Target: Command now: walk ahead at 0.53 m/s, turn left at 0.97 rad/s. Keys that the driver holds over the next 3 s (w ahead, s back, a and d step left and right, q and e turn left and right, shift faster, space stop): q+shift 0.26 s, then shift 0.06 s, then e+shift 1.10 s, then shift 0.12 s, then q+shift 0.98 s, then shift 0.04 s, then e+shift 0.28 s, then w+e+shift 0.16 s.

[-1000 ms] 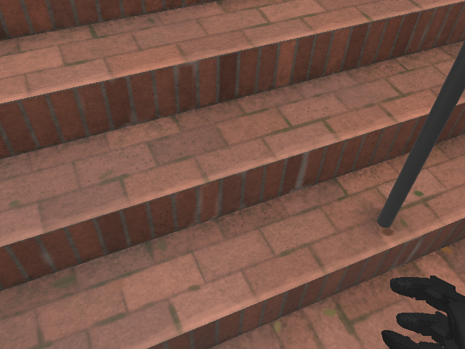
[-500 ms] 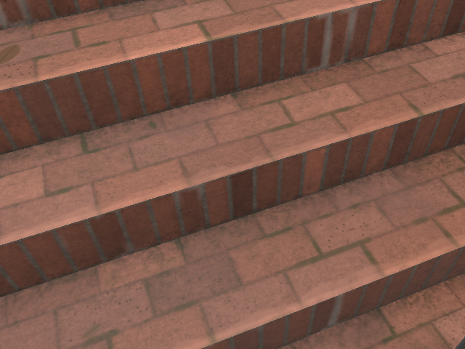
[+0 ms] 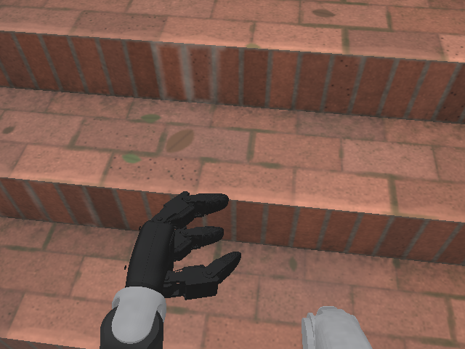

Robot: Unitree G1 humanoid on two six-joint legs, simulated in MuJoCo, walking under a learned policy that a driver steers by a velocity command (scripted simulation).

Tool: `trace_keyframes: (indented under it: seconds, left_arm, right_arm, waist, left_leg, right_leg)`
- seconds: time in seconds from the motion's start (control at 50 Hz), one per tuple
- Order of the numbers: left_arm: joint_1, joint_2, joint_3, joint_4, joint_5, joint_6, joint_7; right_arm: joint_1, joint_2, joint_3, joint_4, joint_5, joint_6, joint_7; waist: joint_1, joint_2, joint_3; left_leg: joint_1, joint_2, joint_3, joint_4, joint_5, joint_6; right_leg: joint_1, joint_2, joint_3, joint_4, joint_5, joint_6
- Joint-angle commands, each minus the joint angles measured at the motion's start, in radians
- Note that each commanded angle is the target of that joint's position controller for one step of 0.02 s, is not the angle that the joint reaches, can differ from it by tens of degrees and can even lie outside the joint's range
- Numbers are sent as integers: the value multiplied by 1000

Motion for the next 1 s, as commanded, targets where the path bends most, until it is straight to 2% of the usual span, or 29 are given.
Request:
trace_keyframes:
  seconds: [0.02,0.04,0.06,0.08,0.1,0.14,0.16,0.24,0.32,0.38,0.4,0.44,0.46,0.48,0.5,0.52,0.54,0.56,0.6,0.64,0.66,0.72,0.78,0.84,0.9,0.92,0.94,0.96,1.0]
  left_arm:
    - [379,208,72,66,-118,113,-117]
    - [831,290,99,250,-80,159,-116]
    - [1030,303,115,396,-16,174,-105]
    - [980,375,118,399,11,139,-100]
    - [743,399,156,360,17,89,-83]
    - [423,92,86,395,-35,29,-88]
    - [378,-29,62,425,-36,2,-65]
    - [513,65,117,561,58,-30,29]
    - [591,205,129,617,92,-37,9]
    - [730,247,125,710,121,-33,-39]
    - [670,259,126,692,94,-29,-74]
    - [650,330,150,683,6,-67,-112]
    - [697,331,159,642,-84,-61,-43]
    - [745,346,139,712,-2,-88,-107]
    - [651,438,181,671,-48,-103,-118]
    - [741,333,156,610,8,-125,-141]
    - [660,372,184,553,20,-117,-137]
    - [622,325,206,576,22,-77,-140]
    - [599,215,218,589,-12,-78,-124]
    - [625,88,179,633,-13,-53,-96]
    - [633,86,173,637,-5,-26,-86]
    - [485,115,174,577,-27,-14,-74]
    - [429,173,178,526,-22,-52,-131]
    - [384,208,175,474,-22,-62,-153]
    - [465,297,219,490,-16,-94,-127]
    - [506,339,232,517,-3,-107,-107]
    - [531,483,250,472,-42,-119,-79]
    - [501,482,253,470,-20,-132,-75]
    - [311,391,236,424,-15,-117,-75]
  right_arm:
    - [-324,-351,-86,-166,-101,-57,168]
    - [-316,-225,-74,-171,-99,-54,191]
    - [-360,-203,-89,-171,-9,-44,155]
    - [-13,-130,-46,-79,-25,-60,163]
    - [-40,-146,-71,-89,8,-61,148]
    - [-263,-101,-45,-196,18,-53,66]
    - [-271,-52,-20,-210,-12,-43,47]
    - [-519,164,104,-367,43,-14,74]
    - [-525,108,138,-395,82,-15,72]
    - [-780,63,159,-555,28,21,39]
    - [-842,77,165,-555,-14,73,48]
    - [-894,36,158,-543,8,137,62]
    - [-598,43,118,-442,41,113,4]
    - [-738,7,128,-461,29,117,51]
    - [-567,-44,94,-407,6,103,36]
    - [-441,-74,94,-342,36,90,17]
    - [-177,-120,63,-325,-24,103,-7]
    - [-47,-196,19,-239,-54,85,-14]
    - [-312,-182,8,-197,-28,-7,-13]
    - [-611,72,63,-183,2,-48,14]
    - [-674,142,74,-195,-2,-57,3]
    - [-621,70,27,-183,-2,-80,-64]
    - [-642,-149,-48,-230,4,-102,-79]
    - [-678,-148,-58,-248,-21,-110,-95]
    - [-629,-114,-49,-210,1,-84,-74]
    - [-543,-35,-31,-194,11,-70,-57]
    - [-496,-4,-20,-282,5,-68,-81]
    - [-509,-13,-17,-308,35,-55,-73]
    - [-592,-90,-38,-287,14,-34,-78]
  waist:
    - [392,12,-468]
    - [473,-331,-634]
    - [486,-544,-482]
    - [237,-414,-557]
    - [183,-118,-321]
    - [119,-36,-243]
    - [69,-62,-264]
    - [51,-84,-87]
    - [-3,-192,-48]
    - [19,-77,-22]
    - [-17,-105,-41]
    - [-46,-200,-31]
    - [15,-69,69]
    - [-76,-311,-151]
    - [-131,-314,-171]
    - [-99,-64,-494]
    - [-219,59,-636]
    - [-231,242,-588]
    - [-46,178,-235]
    - [98,-105,-133]
    - [135,-130,-129]
    - [93,-40,-168]
    - [109,48,-151]
    - [94,1,-82]
    - [97,-63,-2]
    - [74,-212,19]
    - [23,-469,-46]
    - [44,-416,-92]
    - [44,-255,-30]
  left_leg:
    - [-632,277,-240,-24,1849,101]
    - [-491,192,-164,319,1770,46]
    - [-512,-32,-37,898,650,-116]
    - [-722,-84,-21,1522,-38,-131]
    - [-912,-44,-66,1708,28,-121]
    - [-1050,36,-63,1627,-80,-37]
    - [-1016,118,3,1492,-133,-28]
    - [-1086,190,209,1336,-198,-41]
    - [-1315,129,199,1727,-333,-20]
    - [-1427,247,167,1266,-137,1]
    - [-1120,247,281,1106,-14,7]
    - [-807,173,391,1026,-130,-34]
    - [-580,141,489,845,-244,-40]
    - [-498,106,376,815,56,0]
    - [-388,108,315,613,153,12]
    - [109,275,55,655,531,120]
    - [294,442,-273,367,519,214]
    - [54,592,-565,103,197,310]
    - [-388,517,-356,25,-230,160]
    - [-612,468,-62,43,-272,80]
    - [-660,476,-1,15,-236,53]
    - [-551,476,176,-20,-137,32]
    - [-488,420,401,-129,5,-54]
    - [-335,484,423,-65,6,-56]
    - [-272,457,450,140,-96,-58]
    - [-361,387,491,342,-178,-123]
    - [-597,172,442,606,-442,-239]
    - [-697,114,232,772,-408,-251]
    - [-819,143,75,1097,-245,-220]
  right_leg:
    - [1379,133,73,-625,415,51]
    - [1613,15,208,-921,626,-85]
    - [1644,-89,305,-1226,938,-165]
    - [1729,-385,640,-950,1964,-511]
    - [1475,-396,684,-1022,1660,-433]
    - [1377,-390,417,-1115,1186,-285]
    - [1366,-329,261,-1170,1073,-190]
    - [1152,-167,-30,-1380,700,-92]
    - [1169,-245,-20,-1496,817,-146]
    - [1257,-304,61,-1550,657,-132]
    - [1038,-271,-15,-1668,687,-164]
    - [945,-260,-36,-1692,1172,-194]
    - [1041,-254,-103,-1632,1269,-113]
    - [1088,-279,-34,-1543,1716,-104]
    - [1206,-276,-37,-1389,1764,-40]
    - [808,-213,57,-1147,1555,-18]
    - [711,-61,97,-895,850,-1]
    - [643,43,198,-213,233,-5]
    - [495,1,278,271,274,9]
    - [511,-47,222,229,188,-6]
    - [542,-74,211,135,184,10]
    - [555,-97,148,-17,98,76]
    - [876,-90,5,-484,-6,117]
    - [911,-98,42,-665,99,65]
    - [1026,-12,-8,-1082,207,-10]
    - [1084,-36,136,-1182,555,-107]
    - [1203,-245,648,-1307,850,-370]
    - [1228,-291,788,-1410,575,-371]
    - [1083,-193,630,-1354,115,-236]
